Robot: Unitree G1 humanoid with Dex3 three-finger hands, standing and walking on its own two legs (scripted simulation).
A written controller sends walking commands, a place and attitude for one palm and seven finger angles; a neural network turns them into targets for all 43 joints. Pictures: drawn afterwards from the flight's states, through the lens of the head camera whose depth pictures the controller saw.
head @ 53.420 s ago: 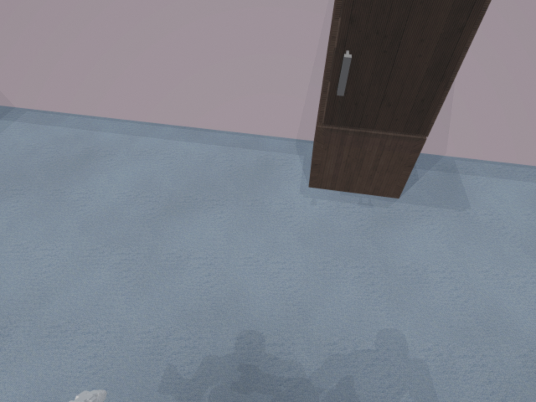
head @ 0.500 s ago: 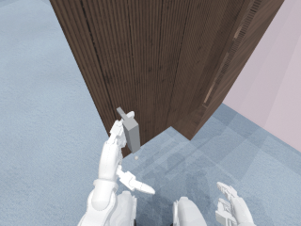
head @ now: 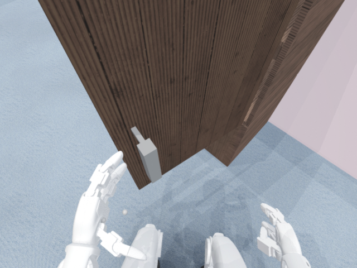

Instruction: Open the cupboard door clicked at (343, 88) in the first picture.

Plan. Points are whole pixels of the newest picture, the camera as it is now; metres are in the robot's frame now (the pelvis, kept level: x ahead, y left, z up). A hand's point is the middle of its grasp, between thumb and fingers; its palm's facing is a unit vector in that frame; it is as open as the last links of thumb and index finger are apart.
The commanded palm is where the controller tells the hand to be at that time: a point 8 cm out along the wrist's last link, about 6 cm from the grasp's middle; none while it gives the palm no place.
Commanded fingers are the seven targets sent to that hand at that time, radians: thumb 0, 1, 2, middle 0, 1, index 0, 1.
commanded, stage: slide the hand sideways off the handle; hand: left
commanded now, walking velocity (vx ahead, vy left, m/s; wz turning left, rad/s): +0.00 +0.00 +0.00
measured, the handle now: (145, 155) +0.34 +0.10 +0.04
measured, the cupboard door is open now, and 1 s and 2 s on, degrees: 78 78 78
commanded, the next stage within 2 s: draw the hand back to the body in 0.18 s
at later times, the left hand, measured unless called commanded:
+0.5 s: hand (88, 216) +0.21 +0.17 +0.08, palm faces -0.02 -1.00 -0.04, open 16.3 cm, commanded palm +0.18 +0.22 +0.09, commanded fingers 0.00 -0.50 0.30 -0.15 -0.30 -0.15 -0.30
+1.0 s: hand (14, 208) +0.20 +0.23 +0.17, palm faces +0.18 -0.92 -0.34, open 14.7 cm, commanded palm +0.17 +0.28 +0.21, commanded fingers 0.00 0.09 0.56 -0.17 -0.30 -0.17 -0.30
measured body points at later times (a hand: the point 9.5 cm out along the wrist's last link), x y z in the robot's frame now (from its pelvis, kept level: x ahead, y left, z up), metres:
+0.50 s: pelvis -0.01 +0.01 +0.01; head +0.07 +0.02 +0.45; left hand +0.20 +0.22 +0.08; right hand +0.18 -0.21 -0.07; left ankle +0.03 +0.13 -0.60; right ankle +0.01 -0.10 -0.60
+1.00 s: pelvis +0.02 +0.03 +0.10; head +0.03 +0.02 +0.55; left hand +0.18 +0.28 +0.19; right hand +0.21 -0.19 +0.03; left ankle +0.03 +0.13 -0.60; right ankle +0.01 -0.10 -0.60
